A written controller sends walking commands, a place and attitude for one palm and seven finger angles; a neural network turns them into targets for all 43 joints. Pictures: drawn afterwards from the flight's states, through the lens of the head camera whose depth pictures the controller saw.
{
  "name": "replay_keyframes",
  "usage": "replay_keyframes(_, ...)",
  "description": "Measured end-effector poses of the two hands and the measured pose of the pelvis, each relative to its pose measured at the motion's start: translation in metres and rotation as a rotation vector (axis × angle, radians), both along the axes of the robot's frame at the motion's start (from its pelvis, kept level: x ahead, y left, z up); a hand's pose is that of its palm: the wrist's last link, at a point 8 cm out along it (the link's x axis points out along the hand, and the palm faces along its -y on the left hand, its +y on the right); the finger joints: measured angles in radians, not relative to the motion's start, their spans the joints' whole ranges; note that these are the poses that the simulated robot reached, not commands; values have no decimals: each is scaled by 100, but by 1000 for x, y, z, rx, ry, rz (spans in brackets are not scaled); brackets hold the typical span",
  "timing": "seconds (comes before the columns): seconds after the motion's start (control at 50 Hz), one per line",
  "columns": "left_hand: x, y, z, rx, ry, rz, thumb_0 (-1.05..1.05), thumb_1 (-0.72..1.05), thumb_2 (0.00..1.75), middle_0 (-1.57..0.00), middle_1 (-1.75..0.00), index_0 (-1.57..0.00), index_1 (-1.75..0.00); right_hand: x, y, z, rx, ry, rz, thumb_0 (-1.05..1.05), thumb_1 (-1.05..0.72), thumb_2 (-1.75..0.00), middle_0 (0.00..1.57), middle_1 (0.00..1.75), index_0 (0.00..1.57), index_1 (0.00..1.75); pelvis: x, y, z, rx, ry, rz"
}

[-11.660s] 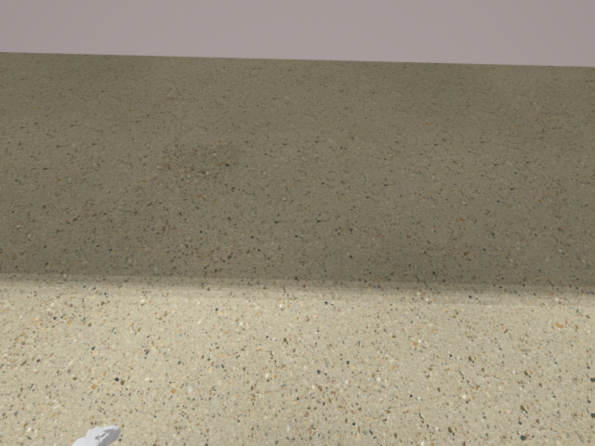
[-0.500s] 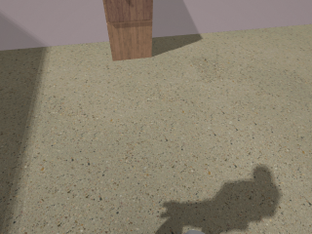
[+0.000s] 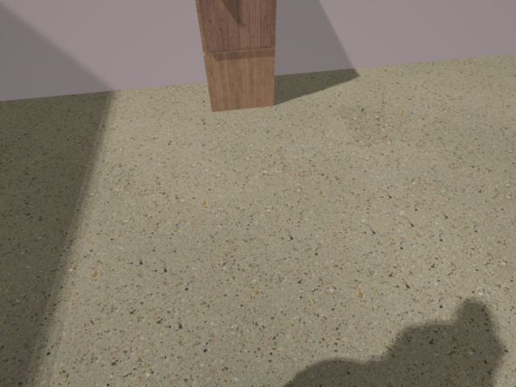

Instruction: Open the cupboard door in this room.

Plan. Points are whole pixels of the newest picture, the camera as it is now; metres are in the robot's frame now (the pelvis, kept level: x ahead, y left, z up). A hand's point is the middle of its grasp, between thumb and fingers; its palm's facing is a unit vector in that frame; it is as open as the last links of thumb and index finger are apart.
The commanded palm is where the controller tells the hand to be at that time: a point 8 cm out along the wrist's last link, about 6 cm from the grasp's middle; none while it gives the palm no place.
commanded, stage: turn or walk to find it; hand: left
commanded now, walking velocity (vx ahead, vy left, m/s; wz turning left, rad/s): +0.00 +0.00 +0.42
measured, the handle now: out of the picture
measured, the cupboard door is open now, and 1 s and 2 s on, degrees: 0 0 0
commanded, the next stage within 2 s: stand and wait in 1.56 s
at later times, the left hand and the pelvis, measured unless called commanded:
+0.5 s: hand out of the picture -0.02 +0.24 -0.19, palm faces +0.20 -0.96 -0.21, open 7.3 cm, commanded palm none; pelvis -0.03 +0.03 -0.01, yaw +9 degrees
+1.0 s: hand out of the picture -0.02 +0.19 -0.14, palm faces +0.36 -0.89 -0.29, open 7.3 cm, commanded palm none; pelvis -0.03 -0.02 +0.00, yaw +22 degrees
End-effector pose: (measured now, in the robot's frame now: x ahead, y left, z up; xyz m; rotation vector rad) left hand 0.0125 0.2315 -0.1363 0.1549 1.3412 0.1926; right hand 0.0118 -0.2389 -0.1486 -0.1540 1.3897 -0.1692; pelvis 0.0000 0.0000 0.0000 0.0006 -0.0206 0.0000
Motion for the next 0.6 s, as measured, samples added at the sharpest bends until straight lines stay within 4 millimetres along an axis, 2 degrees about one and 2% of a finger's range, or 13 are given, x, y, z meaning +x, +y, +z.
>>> replay_keyframes(0.14, -34, 6, -11, -40, 68, 49, 0, 91, 90, -20, -30, -20, -30, -10, 23, 6, 6, 16, 30, 1, -91, -90, 19, 30, 20, 30, -9, 8, 1, 5, -10, 21)
replay_keyframes(0.2, -42, 8, -11, -37, 65, 66, 0, 91, 90, -20, -30, -20, -30, -6, 28, 5, 15, 8, 49, 1, -91, -90, 20, 30, 20, 30, -13, 10, 0, 5, -9, 35)
replay_keyframes(0.32, -52, 16, -10, -16, 42, 102, 0, 91, 90, -20, -30, -20, -30, 9, 24, 2, 6, -28, 87, 1, -92, -90, 20, 30, 20, 30, -21, 14, -4, -7, 8, 76)
replay_keyframes(0.46, -49, 43, -22, -16, -21, 150, 0, 91, 90, -20, -30, -20, -30, 28, 31, 6, -44, -78, 155, 1, -91, -90, 20, 30, 20, 30, -30, 33, -13, -6, 3, 145)
replay_keyframes(0.6, -25, 61, 0, 20, -86, 151, 0, 91, 90, -19, -30, -20, -30, 38, 42, 17, -28, -102, 197, 1, -91, -90, 20, 30, 20, 30, -31, 33, 1, -10, 24, 192)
